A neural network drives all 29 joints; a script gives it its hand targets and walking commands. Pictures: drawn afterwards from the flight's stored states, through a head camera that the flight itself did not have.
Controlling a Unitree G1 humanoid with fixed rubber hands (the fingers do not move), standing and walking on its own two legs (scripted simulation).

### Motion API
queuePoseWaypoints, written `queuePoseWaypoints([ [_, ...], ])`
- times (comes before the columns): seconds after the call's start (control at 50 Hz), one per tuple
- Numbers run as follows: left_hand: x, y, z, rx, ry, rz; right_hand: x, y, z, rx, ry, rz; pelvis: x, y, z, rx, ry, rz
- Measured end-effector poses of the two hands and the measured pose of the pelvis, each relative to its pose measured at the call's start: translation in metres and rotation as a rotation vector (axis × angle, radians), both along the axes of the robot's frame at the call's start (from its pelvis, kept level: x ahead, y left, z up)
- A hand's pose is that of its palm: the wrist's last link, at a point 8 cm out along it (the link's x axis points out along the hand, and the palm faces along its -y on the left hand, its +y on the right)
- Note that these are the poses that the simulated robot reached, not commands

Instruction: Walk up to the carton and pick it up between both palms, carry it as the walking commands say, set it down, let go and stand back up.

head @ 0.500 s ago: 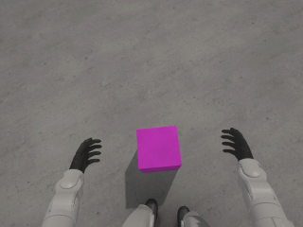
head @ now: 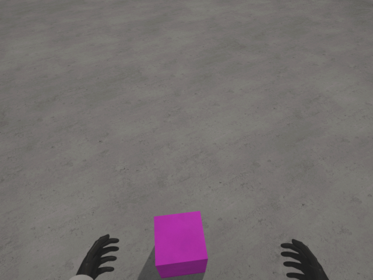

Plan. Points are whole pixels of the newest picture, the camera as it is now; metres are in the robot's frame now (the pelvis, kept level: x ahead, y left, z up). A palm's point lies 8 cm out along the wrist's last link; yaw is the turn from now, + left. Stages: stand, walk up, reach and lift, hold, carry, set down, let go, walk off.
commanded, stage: let go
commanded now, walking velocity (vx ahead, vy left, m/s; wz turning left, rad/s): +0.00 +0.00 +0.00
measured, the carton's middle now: (180, 245) +0.39 +0.07 -0.65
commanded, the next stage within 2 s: stand in 0.30 s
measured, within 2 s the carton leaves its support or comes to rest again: neither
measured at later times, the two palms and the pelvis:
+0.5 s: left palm (65, 279) +0.16 +0.29 -0.09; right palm out of the picture +0.15 -0.27 -0.07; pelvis +0.01 +0.01 +0.00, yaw -1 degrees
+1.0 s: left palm out of the picture +0.14 +0.32 -0.10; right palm out of the picture +0.13 -0.27 -0.08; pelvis +0.02 +0.03 +0.00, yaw -1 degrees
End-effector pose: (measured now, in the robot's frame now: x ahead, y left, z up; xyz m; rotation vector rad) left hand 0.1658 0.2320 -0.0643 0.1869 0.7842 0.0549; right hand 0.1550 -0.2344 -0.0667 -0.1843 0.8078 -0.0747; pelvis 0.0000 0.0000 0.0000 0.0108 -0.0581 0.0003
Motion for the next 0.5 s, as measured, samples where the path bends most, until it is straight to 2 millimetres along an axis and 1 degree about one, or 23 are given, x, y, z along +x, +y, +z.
queuePoseWaypoints([
  [0.12,0.006,0.002,0.001,0.015,0.008,0.005,0.003,0.001,0.000,0.007,-0.009,-0.007,0.003,0.000,-0.001,0.002,-0.023,-0.003],
  [0.22,0.005,0.008,0.002,0.035,0.028,0.029,0.007,0.004,-0.003,0.011,-0.020,-0.020,0.007,0.004,-0.002,0.000,-0.021,-0.005],
  [0.32,0.001,0.016,-0.002,0.052,0.044,0.045,0.008,0.006,-0.005,-0.016,-0.026,-0.024,0.008,0.008,-0.004,-0.003,-0.011,-0.005],
  [0.4,-0.001,0.035,-0.012,0.101,0.033,0.054,-0.001,-0.010,-0.010,-0.118,0.036,-0.020,0.009,0.010,-0.005,-0.007,0.025,-0.006],
  [0.5,-0.005,0.055,-0.021,0.129,0.062,0.055,-0.009,-0.032,-0.008,-0.195,0.083,-0.047,0.013,0.014,-0.003,-0.011,0.046,-0.011],
])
